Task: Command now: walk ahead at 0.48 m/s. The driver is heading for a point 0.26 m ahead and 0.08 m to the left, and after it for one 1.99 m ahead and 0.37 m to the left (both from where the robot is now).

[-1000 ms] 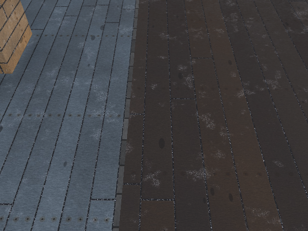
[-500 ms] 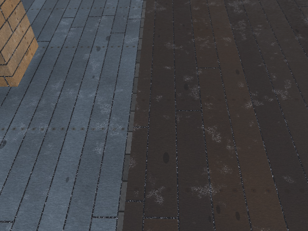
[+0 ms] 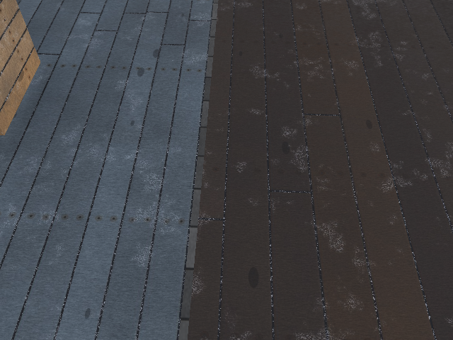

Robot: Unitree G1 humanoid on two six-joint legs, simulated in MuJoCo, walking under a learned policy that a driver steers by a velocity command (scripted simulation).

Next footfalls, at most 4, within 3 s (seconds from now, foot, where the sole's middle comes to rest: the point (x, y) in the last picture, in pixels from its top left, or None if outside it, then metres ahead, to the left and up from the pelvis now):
0.46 right None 0.44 -0.15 -0.76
1.00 left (210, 245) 0.76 0.09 -0.76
1.40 right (284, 228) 0.83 -0.15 -0.76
2.60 left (214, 205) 0.91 0.09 -0.76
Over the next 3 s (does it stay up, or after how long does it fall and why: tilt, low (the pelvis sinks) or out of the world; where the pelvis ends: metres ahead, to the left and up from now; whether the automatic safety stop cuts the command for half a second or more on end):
stays up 0.86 -0.02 -0.01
